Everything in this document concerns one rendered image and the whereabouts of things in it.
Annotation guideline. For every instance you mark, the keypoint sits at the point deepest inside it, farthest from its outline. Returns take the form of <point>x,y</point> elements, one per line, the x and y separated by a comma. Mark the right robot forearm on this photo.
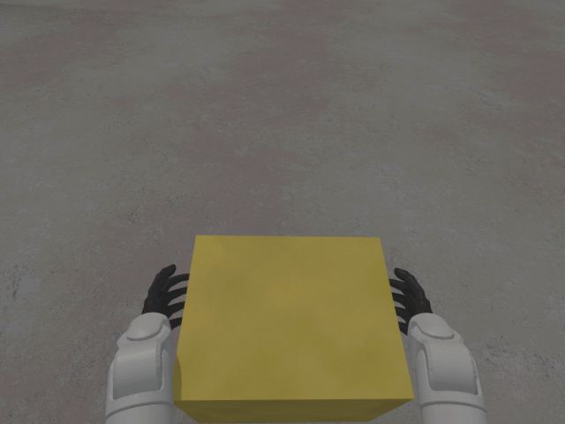
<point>448,381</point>

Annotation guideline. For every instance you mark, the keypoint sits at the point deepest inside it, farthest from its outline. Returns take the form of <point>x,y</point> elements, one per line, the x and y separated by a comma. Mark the carton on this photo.
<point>289,329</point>

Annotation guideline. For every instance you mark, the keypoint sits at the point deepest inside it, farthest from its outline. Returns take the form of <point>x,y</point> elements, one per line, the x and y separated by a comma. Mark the robot left hand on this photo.
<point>159,297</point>

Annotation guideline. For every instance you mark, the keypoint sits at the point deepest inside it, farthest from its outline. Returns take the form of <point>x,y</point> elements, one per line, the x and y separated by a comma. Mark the robot right hand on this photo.
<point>414,301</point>

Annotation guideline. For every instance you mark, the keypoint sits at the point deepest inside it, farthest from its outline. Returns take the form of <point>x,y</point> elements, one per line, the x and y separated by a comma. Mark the left robot forearm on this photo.
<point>140,387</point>

